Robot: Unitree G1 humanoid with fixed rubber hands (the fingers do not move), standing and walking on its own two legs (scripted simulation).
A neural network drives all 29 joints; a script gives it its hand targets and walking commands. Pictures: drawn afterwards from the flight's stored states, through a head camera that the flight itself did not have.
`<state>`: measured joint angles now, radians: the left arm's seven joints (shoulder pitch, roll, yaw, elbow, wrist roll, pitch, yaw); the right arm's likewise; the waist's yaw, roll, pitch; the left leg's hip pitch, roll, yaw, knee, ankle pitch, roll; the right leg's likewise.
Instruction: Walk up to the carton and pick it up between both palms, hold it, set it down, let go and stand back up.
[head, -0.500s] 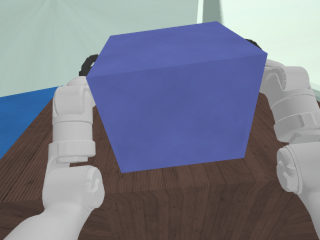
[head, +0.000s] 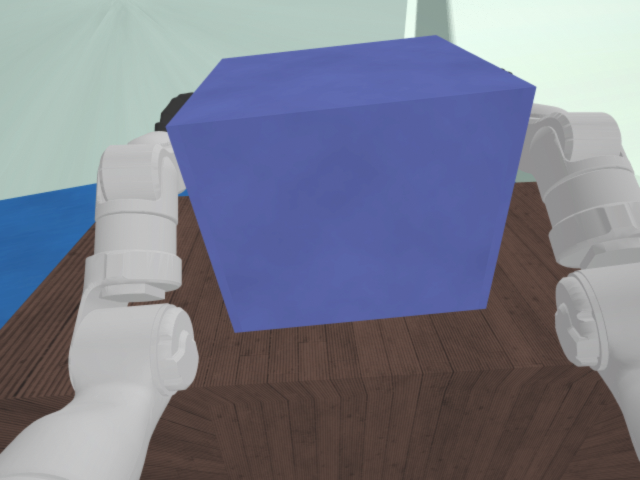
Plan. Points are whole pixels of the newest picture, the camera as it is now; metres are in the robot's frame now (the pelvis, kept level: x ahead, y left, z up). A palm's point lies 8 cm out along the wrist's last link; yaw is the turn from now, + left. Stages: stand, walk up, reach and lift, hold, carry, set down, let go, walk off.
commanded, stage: hold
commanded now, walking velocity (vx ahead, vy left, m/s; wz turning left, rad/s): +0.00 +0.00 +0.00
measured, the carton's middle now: (342, 172) +0.39 +0.00 +0.29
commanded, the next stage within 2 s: none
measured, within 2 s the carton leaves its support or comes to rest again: neither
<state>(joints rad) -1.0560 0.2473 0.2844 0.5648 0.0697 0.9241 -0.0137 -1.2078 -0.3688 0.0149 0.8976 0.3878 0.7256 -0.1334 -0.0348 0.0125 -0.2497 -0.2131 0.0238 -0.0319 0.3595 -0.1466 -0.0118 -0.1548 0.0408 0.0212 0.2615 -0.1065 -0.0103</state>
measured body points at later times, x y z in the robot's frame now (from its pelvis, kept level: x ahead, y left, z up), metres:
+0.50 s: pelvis +0.00 +0.00 +0.00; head -0.10 +0.01 +0.44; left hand +0.38 +0.18 +0.33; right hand +0.38 -0.20 +0.35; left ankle +0.03 +0.12 -0.75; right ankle +0.02 -0.12 -0.75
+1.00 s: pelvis +0.00 +0.00 +0.00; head -0.10 +0.01 +0.44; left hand +0.38 +0.19 +0.33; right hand +0.38 -0.19 +0.35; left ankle +0.03 +0.12 -0.75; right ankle +0.02 -0.12 -0.75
